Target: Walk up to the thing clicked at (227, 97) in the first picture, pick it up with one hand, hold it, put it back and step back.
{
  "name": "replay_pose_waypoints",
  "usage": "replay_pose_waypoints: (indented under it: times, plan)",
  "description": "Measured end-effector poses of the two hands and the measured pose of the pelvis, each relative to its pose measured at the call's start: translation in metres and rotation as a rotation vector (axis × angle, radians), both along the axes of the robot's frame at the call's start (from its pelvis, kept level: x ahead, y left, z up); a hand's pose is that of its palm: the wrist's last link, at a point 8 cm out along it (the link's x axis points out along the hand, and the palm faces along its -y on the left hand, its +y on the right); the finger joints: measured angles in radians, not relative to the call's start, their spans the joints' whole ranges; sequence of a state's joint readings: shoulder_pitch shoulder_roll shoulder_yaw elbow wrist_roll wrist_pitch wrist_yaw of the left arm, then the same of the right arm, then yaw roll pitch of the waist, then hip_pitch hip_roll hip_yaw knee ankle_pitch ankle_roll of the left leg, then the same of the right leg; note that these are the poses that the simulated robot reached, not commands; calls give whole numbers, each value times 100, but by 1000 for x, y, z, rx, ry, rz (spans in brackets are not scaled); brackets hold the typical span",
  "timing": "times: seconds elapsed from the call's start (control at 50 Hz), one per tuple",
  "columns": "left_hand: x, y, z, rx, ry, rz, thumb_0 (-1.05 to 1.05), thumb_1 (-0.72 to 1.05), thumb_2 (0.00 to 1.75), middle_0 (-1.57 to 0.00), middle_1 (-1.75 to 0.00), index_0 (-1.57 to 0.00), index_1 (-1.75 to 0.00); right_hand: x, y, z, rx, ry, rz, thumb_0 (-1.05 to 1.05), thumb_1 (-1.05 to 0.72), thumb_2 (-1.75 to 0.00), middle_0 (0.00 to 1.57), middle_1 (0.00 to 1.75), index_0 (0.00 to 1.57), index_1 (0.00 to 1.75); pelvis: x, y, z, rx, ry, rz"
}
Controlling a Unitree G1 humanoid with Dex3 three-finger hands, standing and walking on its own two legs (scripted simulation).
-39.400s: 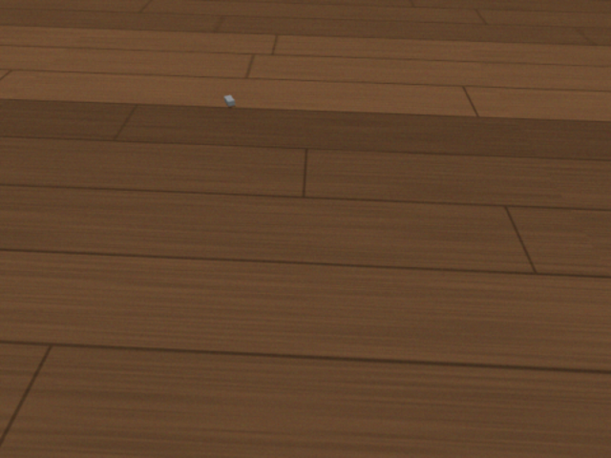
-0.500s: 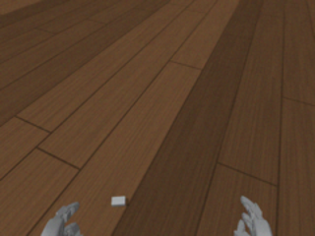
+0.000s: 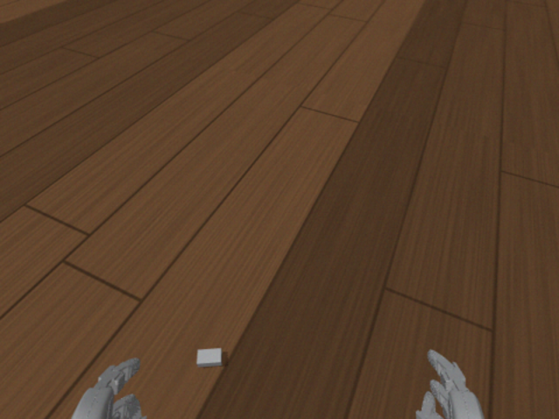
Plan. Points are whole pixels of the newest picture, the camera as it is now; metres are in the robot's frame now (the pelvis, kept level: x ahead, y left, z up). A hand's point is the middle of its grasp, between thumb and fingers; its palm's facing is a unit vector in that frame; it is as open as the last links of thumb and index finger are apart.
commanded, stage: home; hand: left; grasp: from above
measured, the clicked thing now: (209, 357) +0.47 +0.21 -0.70
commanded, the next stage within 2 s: stand in 0.42 s
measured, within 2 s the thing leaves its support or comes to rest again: neither
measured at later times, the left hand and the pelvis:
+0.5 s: hand out of the picture +0.16 +0.18 -0.05, palm faces +0.04 -0.98 -0.20, open 7.4 cm; pelvis +0.00 +0.00 +0.00, yaw +0 degrees
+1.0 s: hand out of the picture +0.05 +0.25 -0.11, palm faces +0.04 -0.95 -0.31, open 7.4 cm; pelvis -0.01 +0.02 +0.05, yaw +0 degrees
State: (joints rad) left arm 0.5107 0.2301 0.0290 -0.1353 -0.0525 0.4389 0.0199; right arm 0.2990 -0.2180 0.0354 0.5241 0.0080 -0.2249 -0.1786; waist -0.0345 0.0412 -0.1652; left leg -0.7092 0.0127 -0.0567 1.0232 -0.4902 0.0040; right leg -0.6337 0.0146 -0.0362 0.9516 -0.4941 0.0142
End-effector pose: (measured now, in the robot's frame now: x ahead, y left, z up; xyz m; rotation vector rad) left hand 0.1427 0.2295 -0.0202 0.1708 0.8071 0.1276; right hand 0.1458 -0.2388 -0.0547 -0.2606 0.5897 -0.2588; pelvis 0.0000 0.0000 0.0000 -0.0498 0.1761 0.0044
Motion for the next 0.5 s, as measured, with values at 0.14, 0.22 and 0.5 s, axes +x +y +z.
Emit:
replay_pose_waypoints:
  times: [0.14, 0.22, 0.5]
  plan:
    - [1, 1, 0, 2, -2, -1, 2, 90, 90, -20, -30, -20, -30, 1, 0, 0, 0, -4, -3, 1, -90, -90, 20, 30, 21, 30, 1, 1, 0, -1, -1, 0]
    - [1, 1, 0, -1, -7, 0, 2, 90, 90, -20, -30, -20, -30, 1, 0, 1, -2, -5, -3, 1, -90, -90, 20, 30, 21, 30, 1, 1, 0, -2, -3, 0]
    - [0, 4, 0, 2, -3, -5, 2, 90, 90, -20, -30, -20, -30, -1, 2, 1, -1, -5, -6, 1, -90, -90, 20, 30, 21, 30, 0, 4, -1, -3, -3, -2]
